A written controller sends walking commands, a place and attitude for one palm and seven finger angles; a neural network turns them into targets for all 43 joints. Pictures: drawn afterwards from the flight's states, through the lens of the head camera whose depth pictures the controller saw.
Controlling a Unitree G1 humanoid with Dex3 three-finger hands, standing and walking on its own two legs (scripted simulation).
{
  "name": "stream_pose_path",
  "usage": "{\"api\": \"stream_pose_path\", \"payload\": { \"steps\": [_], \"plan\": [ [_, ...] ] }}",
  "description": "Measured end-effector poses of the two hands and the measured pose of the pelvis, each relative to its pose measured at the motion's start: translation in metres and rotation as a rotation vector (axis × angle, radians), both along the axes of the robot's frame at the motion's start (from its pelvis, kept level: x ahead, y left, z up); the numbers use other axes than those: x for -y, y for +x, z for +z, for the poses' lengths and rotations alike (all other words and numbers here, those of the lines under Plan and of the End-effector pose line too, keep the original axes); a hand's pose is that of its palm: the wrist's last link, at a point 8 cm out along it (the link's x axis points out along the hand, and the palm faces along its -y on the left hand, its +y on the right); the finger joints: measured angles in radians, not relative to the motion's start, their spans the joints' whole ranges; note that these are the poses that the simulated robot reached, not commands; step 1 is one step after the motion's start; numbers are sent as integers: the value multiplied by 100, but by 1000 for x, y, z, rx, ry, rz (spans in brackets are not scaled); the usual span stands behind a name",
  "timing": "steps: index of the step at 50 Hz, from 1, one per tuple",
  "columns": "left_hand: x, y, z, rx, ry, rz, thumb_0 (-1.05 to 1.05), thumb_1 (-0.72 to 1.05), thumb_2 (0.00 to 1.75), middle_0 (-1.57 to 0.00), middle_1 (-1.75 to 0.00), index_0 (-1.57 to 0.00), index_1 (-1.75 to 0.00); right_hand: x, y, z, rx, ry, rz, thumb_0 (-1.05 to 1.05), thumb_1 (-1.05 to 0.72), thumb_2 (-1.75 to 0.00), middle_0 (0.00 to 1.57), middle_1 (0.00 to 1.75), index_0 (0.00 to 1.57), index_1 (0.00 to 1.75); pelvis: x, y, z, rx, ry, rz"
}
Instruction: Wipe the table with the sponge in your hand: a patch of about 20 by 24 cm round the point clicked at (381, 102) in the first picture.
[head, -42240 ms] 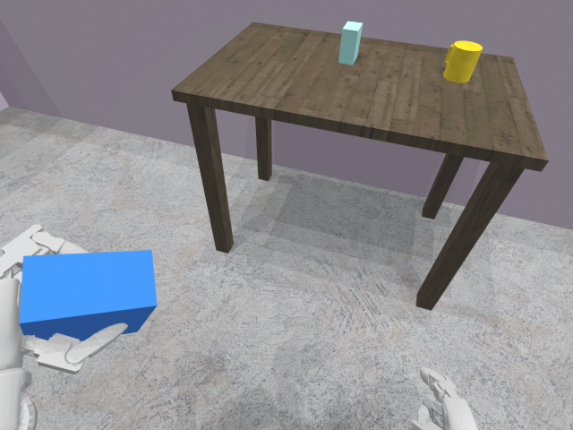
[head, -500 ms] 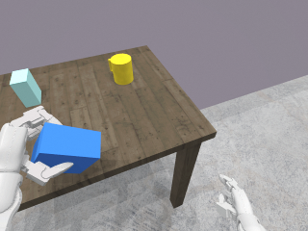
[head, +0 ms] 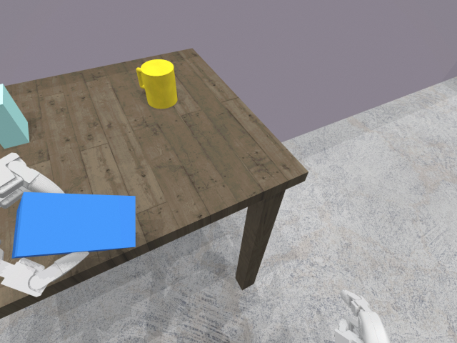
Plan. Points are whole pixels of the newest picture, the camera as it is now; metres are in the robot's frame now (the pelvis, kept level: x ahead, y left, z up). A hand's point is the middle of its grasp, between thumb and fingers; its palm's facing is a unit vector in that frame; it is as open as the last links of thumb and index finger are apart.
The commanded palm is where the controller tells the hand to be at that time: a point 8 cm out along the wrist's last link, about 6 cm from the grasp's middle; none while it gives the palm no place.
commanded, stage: step back with the hand held close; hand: left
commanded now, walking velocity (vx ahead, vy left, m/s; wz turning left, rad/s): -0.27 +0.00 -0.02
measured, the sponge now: (87, 227) +0.23 +0.19 +0.16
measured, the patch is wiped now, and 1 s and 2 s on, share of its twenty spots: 1.00 1.00 1.00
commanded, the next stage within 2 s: stop stepping back and stand still in 0.62 s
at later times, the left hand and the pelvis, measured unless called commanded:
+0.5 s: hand out of the picture +0.14 +0.23 +0.21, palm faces +0.26 -0.85 -0.46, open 9.8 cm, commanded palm +0.07 +0.29 +0.23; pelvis -0.10 +0.01 +0.01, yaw -2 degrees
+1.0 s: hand out of the picture -0.06 +0.21 +0.22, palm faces +0.34 -0.86 -0.39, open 9.8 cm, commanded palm -0.10 +0.26 +0.23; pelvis -0.27 -0.01 +0.01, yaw -3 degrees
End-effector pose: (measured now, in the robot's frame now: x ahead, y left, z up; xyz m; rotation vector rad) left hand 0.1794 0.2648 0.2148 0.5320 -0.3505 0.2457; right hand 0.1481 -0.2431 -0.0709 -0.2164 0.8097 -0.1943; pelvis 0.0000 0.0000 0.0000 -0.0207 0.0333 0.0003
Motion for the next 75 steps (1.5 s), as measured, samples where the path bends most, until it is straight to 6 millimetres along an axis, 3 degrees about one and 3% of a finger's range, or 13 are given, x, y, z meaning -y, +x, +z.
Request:
{"api": "stream_pose_path", "payload": {
  "steps": [8,15,19,22,29,37,41,45,51,56,61,67,75],
  "plan": [
    [-22,-38,37,170,61,126,-1,-52,107,-76,-137,-80,-138,-19,1,9,100,31,72,1,-90,-90,20,30,20,30,-1,-20,4,-14,-13,-14],
    [-4,-33,2,92,-111,67,-1,-51,107,-75,-138,-79,-138,-20,-23,3,89,67,67,1,-90,-90,20,30,21,30,5,-52,4,3,-38,-34],
    [13,-42,-9,53,-122,-76,-1,-52,107,-76,-138,-79,-138,-12,-50,13,64,22,12,1,-90,-90,20,30,21,30,0,-65,5,-4,-23,-26],
    [7,-58,-4,58,-54,-128,-1,-52,107,-76,-138,-79,-138,-8,-70,16,39,-33,-15,1,-90,-90,20,30,21,30,-8,-80,2,-32,-19,-13],
    [-21,-106,26,78,80,-41,-1,-52,107,-76,-138,-80,-138,-21,-126,18,1,-10,2,1,-90,-90,20,30,20,30,-16,-127,16,-31,-32,-61],
    [-9,-166,26,107,-26,2,-1,-52,107,-76,-138,-79,-138,-29,-194,8,68,69,-9,1,-90,-90,20,30,21,30,-8,-184,13,2,-32,-72],
    [8,-203,13,67,-13,5,-1,-52,107,-76,-138,-79,-139,-18,-226,-4,90,93,-4,1,-90,-90,20,30,21,30,4,-222,2,18,-7,-64],
    [20,-243,16,37,-44,-37,-1,-52,107,-76,-138,-80,-138,-3,-265,-2,38,79,-30,1,-90,-90,20,30,21,30,6,-247,10,30,11,-56],
    [2,-275,19,104,-39,-7,-1,-52,107,-76,-138,-80,-138,20,-308,11,26,-11,-54,2,-90,-90,20,30,20,30,8,-281,11,-28,35,-42],
    [-13,-293,4,106,-33,56,-1,-52,107,-76,-138,-80,-138,25,-328,3,91,-42,-78,2,-90,-90,20,30,20,30,1,-309,-4,-4,60,-49],
    [10,-309,19,122,-9,38,-1,-52,107,-76,-138,-80,-138,12,-347,-7,127,64,-62,1,-90,-90,20,30,20,30,13,-307,1,21,61,-36],
    [29,-320,24,160,29,37,-1,-52,107,-76,-138,-80,-138,11,-349,-45,-12,104,40,1,-90,-90,20,30,20,30,28,-322,-11,71,15,24],
    [25,-336,19,43,17,75,-1,-52,107,-76,-138,-80,-138,20,-337,-12,18,75,19,2,-90,-90,20,30,20,30,32,-327,8,57,46,-7]
  ]
}}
